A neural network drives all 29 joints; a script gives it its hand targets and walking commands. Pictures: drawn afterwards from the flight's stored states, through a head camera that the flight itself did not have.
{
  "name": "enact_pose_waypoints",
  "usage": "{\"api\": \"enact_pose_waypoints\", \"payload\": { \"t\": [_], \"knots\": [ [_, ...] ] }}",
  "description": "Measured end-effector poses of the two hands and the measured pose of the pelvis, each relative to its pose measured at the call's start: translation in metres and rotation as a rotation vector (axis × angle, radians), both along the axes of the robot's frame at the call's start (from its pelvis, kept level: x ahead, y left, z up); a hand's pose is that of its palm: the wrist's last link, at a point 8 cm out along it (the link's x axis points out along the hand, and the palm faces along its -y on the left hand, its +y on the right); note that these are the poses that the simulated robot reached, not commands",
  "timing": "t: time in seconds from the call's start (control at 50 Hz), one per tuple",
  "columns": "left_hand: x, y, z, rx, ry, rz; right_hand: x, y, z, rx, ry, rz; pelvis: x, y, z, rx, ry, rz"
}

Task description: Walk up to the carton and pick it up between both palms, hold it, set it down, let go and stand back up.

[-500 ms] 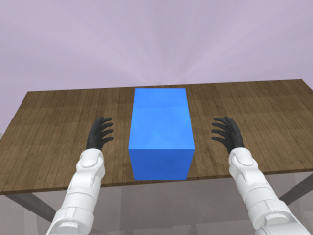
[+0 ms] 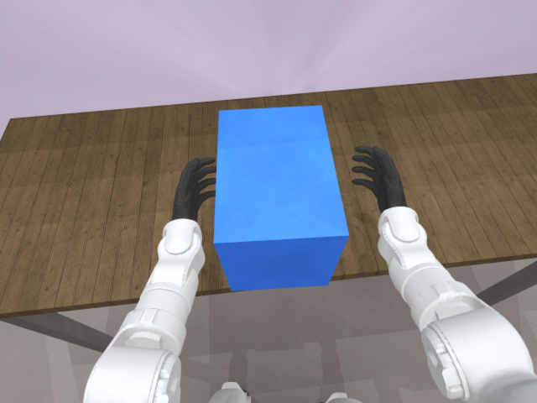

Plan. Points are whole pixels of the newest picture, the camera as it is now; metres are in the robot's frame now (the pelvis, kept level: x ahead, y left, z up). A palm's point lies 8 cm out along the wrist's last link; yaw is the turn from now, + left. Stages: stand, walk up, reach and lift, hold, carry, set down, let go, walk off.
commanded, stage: set down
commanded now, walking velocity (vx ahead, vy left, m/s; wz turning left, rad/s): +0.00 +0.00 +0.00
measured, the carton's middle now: (275, 200) +0.43 +0.03 +0.00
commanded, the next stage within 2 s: none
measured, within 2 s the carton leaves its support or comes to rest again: rests again in 0.02 s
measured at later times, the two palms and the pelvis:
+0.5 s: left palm (155, 269) +0.29 +0.19 +0.05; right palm (439, 281) +0.28 -0.19 +0.04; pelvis +0.02 +0.00 +0.03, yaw -2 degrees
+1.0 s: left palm (140, 330) +0.22 +0.21 +0.00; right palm (445, 337) +0.22 -0.20 -0.01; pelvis +0.03 +0.00 +0.04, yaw -1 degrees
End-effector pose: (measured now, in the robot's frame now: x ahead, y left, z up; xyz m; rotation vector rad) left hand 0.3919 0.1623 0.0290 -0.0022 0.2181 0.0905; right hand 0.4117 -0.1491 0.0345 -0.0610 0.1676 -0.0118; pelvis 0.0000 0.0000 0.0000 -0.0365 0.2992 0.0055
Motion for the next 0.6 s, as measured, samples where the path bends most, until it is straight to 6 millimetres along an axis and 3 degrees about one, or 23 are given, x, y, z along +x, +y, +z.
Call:
{"api": "enact_pose_waypoints", "payload": {
  "t": [0.1,0.16,0.22,0.26,0.3,0.36,0.46,0.52,0.6],
  "knots": [
    [-0.093,0.004,-0.043,-0.002,0.192,0.001,-0.086,-0.021,-0.040,-0.004,0.122,-0.024,0.022,-0.004,0.027,0.022,-0.069,0.011],
    [-0.140,0.017,-0.051,0.006,0.260,0.082,-0.138,-0.032,-0.051,0.012,0.210,-0.027,0.030,-0.006,0.030,0.033,-0.107,0.001],
    [-0.165,0.036,-0.044,0.033,0.264,0.131,-0.173,-0.042,-0.050,0.024,0.248,-0.038,0.031,-0.007,0.032,0.034,-0.145,-0.005],
    [-0.168,0.047,-0.035,0.051,0.230,0.137,-0.185,-0.049,-0.045,0.028,0.238,-0.047,0.030,-0.007,0.032,0.035,-0.165,-0.009],
    [-0.160,0.053,-0.024,0.062,0.179,0.128,-0.186,-0.054,-0.039,0.031,0.208,-0.055,0.027,-0.007,0.031,0.035,-0.183,-0.013],
    [-0.138,0.054,-0.008,0.061,0.112,0.100,-0.172,-0.059,-0.027,0.039,0.156,-0.062,0.023,-0.006,0.031,0.036,-0.206,-0.021],
    [-0.105,0.034,0.016,0.035,0.050,0.037,-0.142,-0.048,-0.002,0.078,0.085,-0.053,0.019,-0.003,0.032,0.039,-0.258,-0.032],
    [-0.103,0.019,0.022,0.017,0.043,0.003,-0.132,-0.035,0.011,0.081,0.062,-0.031,0.021,-0.003,0.034,0.038,-0.300,-0.033],
    [-0.113,0.008,0.017,-0.002,0.079,0.001,-0.128,-0.021,0.016,0.062,0.079,-0.016,0.022,-0.003,0.036,0.037,-0.345,-0.029]
  ]
}}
